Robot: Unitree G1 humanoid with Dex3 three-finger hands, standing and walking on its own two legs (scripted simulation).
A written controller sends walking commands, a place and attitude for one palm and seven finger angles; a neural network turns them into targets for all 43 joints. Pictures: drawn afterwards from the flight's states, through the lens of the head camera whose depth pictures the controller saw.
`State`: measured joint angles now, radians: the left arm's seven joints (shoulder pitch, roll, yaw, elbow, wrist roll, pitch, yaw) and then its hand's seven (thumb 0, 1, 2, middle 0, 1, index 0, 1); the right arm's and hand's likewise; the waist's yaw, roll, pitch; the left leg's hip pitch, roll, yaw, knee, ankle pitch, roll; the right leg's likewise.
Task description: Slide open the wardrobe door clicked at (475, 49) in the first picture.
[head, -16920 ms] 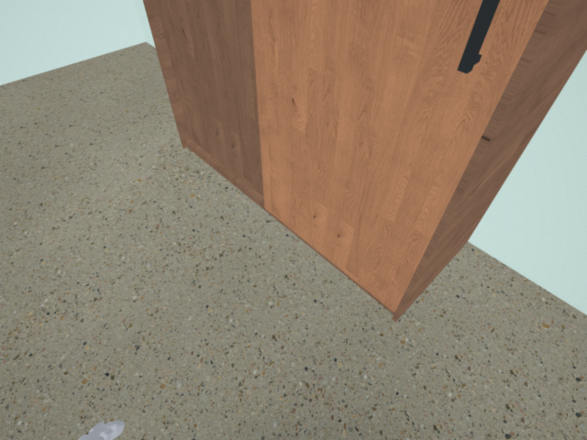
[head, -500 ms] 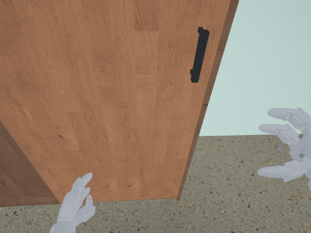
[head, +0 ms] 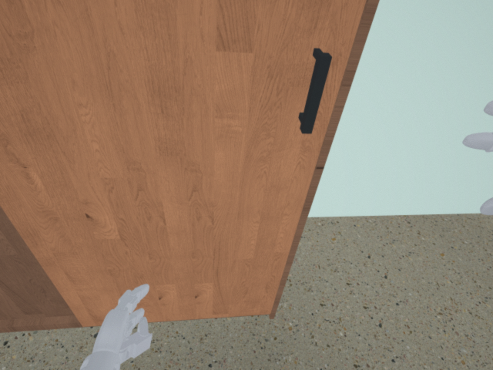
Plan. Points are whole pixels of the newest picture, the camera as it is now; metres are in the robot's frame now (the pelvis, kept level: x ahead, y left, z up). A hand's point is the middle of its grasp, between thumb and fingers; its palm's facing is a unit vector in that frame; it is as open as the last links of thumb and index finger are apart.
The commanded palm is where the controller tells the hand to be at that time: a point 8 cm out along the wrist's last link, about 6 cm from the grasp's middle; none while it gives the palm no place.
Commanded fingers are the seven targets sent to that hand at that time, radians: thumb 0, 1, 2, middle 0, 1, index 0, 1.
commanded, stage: raise the hand with hooked fingers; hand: right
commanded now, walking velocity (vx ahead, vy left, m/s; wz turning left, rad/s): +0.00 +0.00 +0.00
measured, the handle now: (311, 91) +0.52 -0.11 +0.25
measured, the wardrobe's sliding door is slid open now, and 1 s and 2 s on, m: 0.00 0.00 0.00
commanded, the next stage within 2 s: move the hooked fingers beside the handle in 0.42 s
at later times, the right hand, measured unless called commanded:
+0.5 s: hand (462, 173) +0.30 -0.27 +0.25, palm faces -0.02 +0.99 -0.17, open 14.0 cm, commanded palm +0.26 -0.32 +0.27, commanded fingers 0.00 0.50 -0.30 0.30 1.20 0.30 1.20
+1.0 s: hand (423, 140) +0.35 -0.24 +0.26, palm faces -0.01 +1.00 -0.08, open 14.0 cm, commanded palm +0.32 -0.29 +0.27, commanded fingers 0.00 0.50 -0.30 0.30 1.20 0.30 1.20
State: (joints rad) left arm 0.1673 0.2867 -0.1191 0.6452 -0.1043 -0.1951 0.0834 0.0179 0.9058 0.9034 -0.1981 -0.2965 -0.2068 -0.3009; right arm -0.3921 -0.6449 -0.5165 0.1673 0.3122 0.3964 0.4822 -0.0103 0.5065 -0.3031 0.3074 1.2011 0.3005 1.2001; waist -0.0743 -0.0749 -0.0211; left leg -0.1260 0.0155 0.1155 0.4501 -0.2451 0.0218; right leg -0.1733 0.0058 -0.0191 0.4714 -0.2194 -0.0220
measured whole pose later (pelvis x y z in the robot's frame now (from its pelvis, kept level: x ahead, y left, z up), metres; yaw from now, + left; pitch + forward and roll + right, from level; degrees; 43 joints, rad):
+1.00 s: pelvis +0.03 +0.00 +0.00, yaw +1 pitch -2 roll +0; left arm 0.16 0.26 -0.12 0.63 -0.10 -0.15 0.07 0.02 0.91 0.90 -0.20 -0.30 -0.21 -0.30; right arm -0.43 -0.52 -0.43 0.13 0.30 0.44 0.40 -0.01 0.51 -0.30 0.31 1.20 0.30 1.20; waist -0.04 -0.06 -0.04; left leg -0.13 0.02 0.09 0.45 -0.28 0.02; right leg -0.16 0.01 -0.04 0.45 -0.24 -0.02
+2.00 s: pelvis +0.03 +0.00 +0.00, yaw +1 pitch +0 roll +0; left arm 0.21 0.28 -0.07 0.66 -0.10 -0.10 0.09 0.02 0.91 0.90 -0.20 -0.30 -0.20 -0.30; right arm -0.75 -0.45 -0.28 0.54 0.20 0.36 0.26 -0.01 0.51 -0.30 0.30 1.20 0.30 1.20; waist 0.00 -0.05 -0.04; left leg -0.17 0.01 0.09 0.45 -0.27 0.02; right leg -0.19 0.00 -0.04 0.44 -0.24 -0.02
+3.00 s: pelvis +0.03 +0.01 +0.00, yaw +3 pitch +0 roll +0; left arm 0.27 0.27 -0.06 0.66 -0.09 -0.08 0.08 0.02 0.91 0.90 -0.20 -0.30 -0.21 -0.30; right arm -0.76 -0.42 -0.30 0.60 0.19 0.26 0.24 -0.01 0.50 -0.30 0.30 1.20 0.30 1.20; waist 0.02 -0.04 -0.05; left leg -0.16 0.00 0.06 0.43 -0.27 0.03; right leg -0.17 -0.01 -0.06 0.42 -0.24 -0.01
